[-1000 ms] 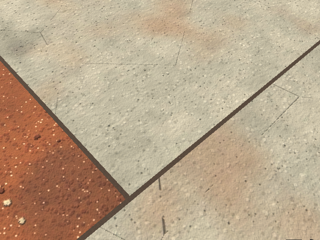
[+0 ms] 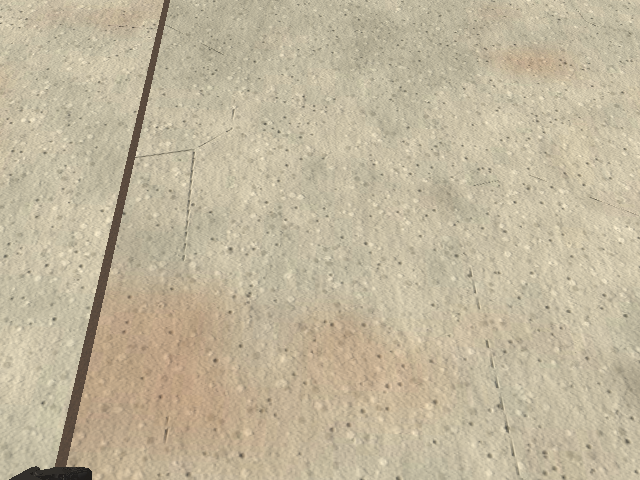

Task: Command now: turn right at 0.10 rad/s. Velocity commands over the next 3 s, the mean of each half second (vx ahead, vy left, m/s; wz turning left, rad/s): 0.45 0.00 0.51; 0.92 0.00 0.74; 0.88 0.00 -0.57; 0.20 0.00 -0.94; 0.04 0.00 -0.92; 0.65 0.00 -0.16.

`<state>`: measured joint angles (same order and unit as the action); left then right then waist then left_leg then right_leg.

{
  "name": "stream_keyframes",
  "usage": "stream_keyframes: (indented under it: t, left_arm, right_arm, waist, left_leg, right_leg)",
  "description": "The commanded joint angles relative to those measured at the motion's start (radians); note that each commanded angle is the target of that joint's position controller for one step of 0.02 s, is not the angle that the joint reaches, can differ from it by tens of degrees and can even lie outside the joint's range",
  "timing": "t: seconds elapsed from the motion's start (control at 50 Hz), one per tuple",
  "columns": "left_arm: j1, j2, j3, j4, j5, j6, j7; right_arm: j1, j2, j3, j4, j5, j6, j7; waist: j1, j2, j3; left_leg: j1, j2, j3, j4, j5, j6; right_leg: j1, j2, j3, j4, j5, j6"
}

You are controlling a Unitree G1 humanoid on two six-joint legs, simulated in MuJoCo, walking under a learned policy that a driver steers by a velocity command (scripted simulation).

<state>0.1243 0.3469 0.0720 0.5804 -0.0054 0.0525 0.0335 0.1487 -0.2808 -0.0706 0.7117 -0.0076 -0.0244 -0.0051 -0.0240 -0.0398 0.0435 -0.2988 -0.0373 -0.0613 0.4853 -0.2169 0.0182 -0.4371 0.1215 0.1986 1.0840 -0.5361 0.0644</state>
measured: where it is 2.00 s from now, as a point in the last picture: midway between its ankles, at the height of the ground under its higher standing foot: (32, 240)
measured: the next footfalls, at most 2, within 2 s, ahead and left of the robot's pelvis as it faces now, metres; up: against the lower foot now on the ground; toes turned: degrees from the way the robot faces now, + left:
right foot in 0.18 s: +0.02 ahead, -0.14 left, +0.00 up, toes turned +10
left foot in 0.62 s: +0.32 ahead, +0.23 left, +0.00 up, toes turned +33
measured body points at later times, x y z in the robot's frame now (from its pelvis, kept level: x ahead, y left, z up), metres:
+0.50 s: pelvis +0.13 +0.03 -0.01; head +0.15 +0.03 +0.44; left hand +0.00 +0.29 -0.13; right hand +0.41 -0.14 -0.10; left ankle +0.21 +0.20 -0.67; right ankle -0.02 -0.14 -0.74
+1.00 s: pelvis +0.47 +0.30 -0.01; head +0.50 +0.32 +0.43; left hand +0.50 +0.61 -0.09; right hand +0.65 +0.07 -0.13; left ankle +0.29 +0.21 -0.74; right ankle +0.75 +0.35 -0.69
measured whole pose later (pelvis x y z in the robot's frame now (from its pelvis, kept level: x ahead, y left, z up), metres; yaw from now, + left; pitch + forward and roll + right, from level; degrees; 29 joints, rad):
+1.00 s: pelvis +0.47 +0.30 -0.01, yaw +42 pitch +3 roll +0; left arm 0.05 0.27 -0.01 0.62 0.04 -0.06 -0.04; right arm 0.45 -0.32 -0.05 0.82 0.00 -0.09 0.02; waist -0.08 -0.01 0.04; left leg 0.19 -0.16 -0.16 0.14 -0.35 0.16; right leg -0.74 -0.10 -0.05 0.60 0.13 -0.03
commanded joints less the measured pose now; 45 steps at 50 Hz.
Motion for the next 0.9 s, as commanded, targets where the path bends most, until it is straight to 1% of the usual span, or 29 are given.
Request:
stream_keyframes:
  t: [0.02,0.04,0.08,0.12,0.16,0.18,0.2,0.22,0.26,0.3,0.32,0.36,0.4,0.5,0.52,0.56,0.58,0.6,0.62,0.64,0.66,0.68,0.7,0.72,0.74,0.78,0.82,0.86,0.9]
  left_arm:
    - [0.035,-0.005,-0.004,-0.042,0.016,-0.011,-0.007]
    - [0.011,-0.024,-0.011,-0.046,0.018,-0.017,-0.009]
    - [-0.024,0.018,0.005,-0.043,0.001,-0.027,-0.004]
    - [0.031,0.043,0.016,-0.024,-0.02,-0.038,-0.008]
    - [0.138,0.047,0.026,0.021,-0.026,-0.058,-0.014]
    - [0.263,0.089,0.039,0.052,-0.016,-0.071,-0.007]
    - [0.348,0.171,0.06,0.082,0.009,-0.084,-0.009]
    - [0.268,0.168,0.06,0.064,0.037,-0.11,-0.017]
    - [0.164,0.053,0.028,0.041,0.013,-0.144,-0.004]
    - [0.195,0.034,0.019,0.058,0.004,-0.155,-0.004]
    - [0.25,0.06,0.014,0.088,0.062,-0.142,-0.016]
    - [0.261,0.056,0.015,0.102,0.054,-0.144,-0.029]
    - [0.28,0.041,0.008,0.122,0.05,-0.153,-0.031]
    - [0.347,0.061,0.009,0.185,0.05,-0.158,-0.016]
    - [0.364,0.07,0.01,0.202,0.051,-0.154,-0.013]
    - [0.364,0.101,0.009,0.221,0.051,-0.146,-0.007]
    - [0.37,0.135,0.014,0.229,0.054,-0.133,-0.005]
    - [0.36,0.175,0.024,0.224,0.052,-0.12,-0.005]
    - [0.32,0.185,0.024,0.202,0.046,-0.12,-0.009]
    - [0.367,0.057,-0.009,0.149,0.042,-0.13,-0.034]
    - [0.252,0.048,-0.016,0.064,0.041,-0.157,-0.046]
    - [0.078,0.094,-0.008,0.013,0.045,-0.171,-0.048]
    - [0.088,0.066,-0.021,0.007,0.035,-0.182,-0.045]
    - [0.117,0.053,-0.03,0.026,0.045,-0.182,-0.042]
    - [0.151,0.043,-0.033,0.036,0.064,-0.166,-0.042]
    - [0.193,0.04,-0.037,0.045,0.084,-0.123,-0.046]
    - [0.115,0.026,-0.045,0.018,0.086,-0.101,-0.051]
    - [-0.027,0.008,-0.058,-0.033,0.072,-0.105,-0.06]
    - [-0.081,-0.02,-0.073,-0.033,0.063,-0.116,-0.075]
  right_arm:
    - [-0.074,-0.067,0.006,-0.056,0.007,-0.002,-0.002]
    - [-0.069,-0.094,-0.004,-0.056,0.014,0.009,-0.001]
    - [0.0,-0.196,-0.042,-0.056,0.021,0.029,-0.002]
    - [0.038,-0.212,-0.048,-0.058,0.045,0.038,-0.011]
    - [0.009,-0.19,-0.042,-0.072,0.06,0.04,-0.022]
    - [-0.046,-0.136,-0.027,-0.099,0.051,0.028,-0.021]
    - [-0.101,-0.032,-0.001,-0.153,0.059,0.007,-0.017]
    - [-0.131,-0.083,-0.01,-0.184,0.06,-0.015,-0.015]
    - [-0.03,-0.115,-0.025,-0.136,0.051,-0.025,0.003]
    - [-0.011,-0.097,-0.023,-0.124,0.041,-0.025,0.015]
    - [-0.068,-0.111,-0.027,-0.121,-0.076,0.015,0.062]
    - [-0.079,-0.087,-0.022,-0.135,-0.05,0.041,0.1]
    - [-0.111,-0.09,-0.02,-0.146,-0.032,0.048,0.112]
    - [-0.27,-0.068,0.012,-0.196,-0.037,0.044,0.135]
    - [-0.29,-0.055,0.021,-0.207,-0.036,0.044,0.134]
    - [-0.237,-0.053,0.026,-0.2,-0.031,0.047,0.113]
    - [-0.14,-0.08,0.015,-0.179,-0.027,0.044,0.099]
    - [0.034,-0.12,-0.004,-0.137,-0.021,0.036,0.086]
    - [0.273,-0.182,-0.037,-0.063,-0.026,0.026,0.07]
    - [0.262,-0.304,-0.074,-0.038,-0.031,0.032,0.05]
    - [0.268,-0.371,-0.091,-0.07,-0.015,0.04,0.045]
    - [0.289,-0.348,-0.086,-0.048,-0.016,0.043,0.039]
    - [0.281,-0.318,-0.08,-0.018,-0.017,0.035,0.027]
    - [0.24,-0.272,-0.067,-0.018,-0.019,0.021,0.018]
    - [0.18,-0.239,-0.054,-0.022,-0.014,0.011,0.012]
    - [0.146,-0.184,-0.031,-0.034,-0.002,-0.011,0.013]
    - [0.162,-0.172,-0.023,-0.024,0.005,-0.033,0.016]
    - [0.204,-0.165,-0.019,-0.004,0.0,-0.049,0.018]
    - [0.241,-0.15,-0.014,0.022,0.007,-0.063,0.021]
  waist:
    - [0.061,0.173,-0.108]
    - [0.046,0.22,-0.097]
    - [-0.004,0.258,-0.098]
    - [0.009,0.237,-0.15]
    - [0.078,0.225,-0.098]
    - [0.145,0.156,-0.1]
    - [0.173,-0.131,-0.113]
    - [0.146,-0.155,-0.016]
    - [0.076,-0.125,0.025]
    - [0.085,-0.099,0.034]
    - [0.095,-0.021,0.046]
    - [0.085,-0.071,0.078]
    - [0.082,-0.081,0.103]
    - [0.12,-0.057,0.16]
    - [0.121,-0.059,0.163]
    - [0.067,-0.082,0.085]
    - [0.005,-0.102,-0.001]
    - [-0.081,-0.123,-0.111]
    - [-0.197,-0.087,-0.23]
    - [-0.107,0.155,-0.288]
    - [-0.115,0.206,-0.394]
    - [-0.152,0.075,-0.296]
    - [-0.098,0.062,-0.17]
    - [-0.041,-0.002,-0.088]
    - [0.018,-0.009,-0.041]
    - [0.067,0.032,-0.011]
    - [0.064,0.03,0.047]
    - [0.026,0.05,0.108]
    - [-0.005,0.059,0.097]
  left_leg:
    - [0.112,0.176,-0.212,-0.146,0.281,0.157]
    - [0.113,0.147,-0.201,-0.143,0.3,0.153]
    - [0.173,0.161,-0.275,-0.118,0.339,0.178]
    - [0.157,0.163,-0.364,-0.176,-0.135,0.186]
    - [-0.103,0.116,-0.38,-0.211,-0.451,0.129]
    - [-0.353,0.062,-0.31,-0.074,-0.464,0.052]
    - [-0.577,-0.052,-0.064,0.266,-0.355,-0.008]
    - [-0.661,0.045,-0.097,0.437,-0.285,-0.006]
    - [-0.69,0.08,-0.094,0.581,-0.134,-0.008]
    - [-0.718,0.107,-0.068,0.683,-0.035,-0.018]
    - [-0.647,0.075,0.007,0.732,-0.032,-0.017]
    - [-0.65,0.088,0.017,0.768,0.026,-0.018]
    - [-0.657,0.102,0.018,0.741,0.078,-0.017]
    - [-0.583,0.118,0.16,0.445,0.085,0.05]
    - [-0.553,0.106,0.194,0.391,0.044,0.08]
    - [-0.355,0.014,0.283,0.314,-0.059,0.147]
    - [-0.227,-0.047,0.304,0.317,-0.13,0.175]
    - [-0.013,-0.097,0.293,0.307,-0.185,0.202]
    - [0.333,-0.109,0.198,0.206,-0.144,0.235]
    - [0.667,0.107,-0.199,0.092,-0.427,0.296]
    - [0.738,0.294,-0.744,-0.134,-0.594,0.382]
    - [0.681,0.272,-0.722,-0.2,-0.496,0.343]
    - [0.54,0.268,-0.635,-0.218,-0.353,0.33]
    - [0.374,0.224,-0.52,-0.221,-0.235,0.302]
    - [0.234,0.161,-0.42,-0.229,-0.176,0.286]
    - [0.084,0.112,-0.362,-0.259,-0.122,0.314]
    - [-0.02,0.075,-0.304,-0.315,-0.108,0.312]
    - [-0.052,0.05,-0.268,-0.369,0.026,0.29]
    - [-0.008,0.026,-0.195,-0.372,0.232,0.245]
  right_leg:
    - [0.033,-0.091,-0.062,-0.145,0.033,0.04]
    - [0.075,-0.09,-0.12,-0.273,0.014,0.046]
    - [0.092,-0.054,-0.146,-0.406,0.025,0.048]
    - [0.176,-0.041,-0.157,-0.571,0.11,0.01]
    - [0.427,-0.068,-0.169,-0.745,0.232,-0.073]
    - [0.659,-0.203,-0.063,-0.772,0.159,-0.13]
    - [0.727,-0.437,0.256,-0.852,-0.175,-0.216]
    - [0.581,-0.545,0.427,-0.916,-0.266,-0.285]
    - [0.577,-0.464,0.257,-0.926,-0.127,-0.226]
    - [0.578,-0.422,0.103,-0.933,0.054,-0.192]
    - [0.46,-0.387,0.017,-0.976,0.062,-0.185]
    - [0.413,-0.366,-0.093,-0.992,0.139,-0.17]
    - [0.401,-0.367,-0.166,-1.005,0.193,-0.16]
    - [0.477,-0.383,-0.341,-1.041,0.374,-0.146]
    - [0.512,-0.389,-0.376,-1.016,0.519,-0.142]
    - [0.551,-0.389,-0.456,-0.84,1.197,-0.126]
    - [0.574,-0.405,-0.464,-0.666,1.495,-0.125]
    - [0.523,-0.426,-0.456,-0.435,1.611,-0.131]
    - [0.329,-0.411,-0.447,-0.125,1.45,-0.113]
    - [-0.114,-0.273,-0.424,0.232,0.515,-0.064]
    - [-0.332,-0.115,-0.254,0.477,0.085,-0.04]
    - [-0.434,-0.161,-0.117,0.488,0.212,-0.059]
    - [-0.43,-0.2,-0.133,0.435,0.25,-0.065]
    - [-0.362,-0.246,-0.136,0.334,0.264,-0.066]
    - [-0.287,-0.264,-0.133,0.281,0.244,-0.055]
    - [-0.228,-0.283,-0.134,0.211,0.187,-0.024]
    - [-0.237,-0.292,-0.176,0.081,0.219,-0.002]
    - [-0.253,-0.276,-0.22,-0.106,0.385,0.002]
    - [-0.179,-0.244,-0.249,-0.311,0.586,-0.024]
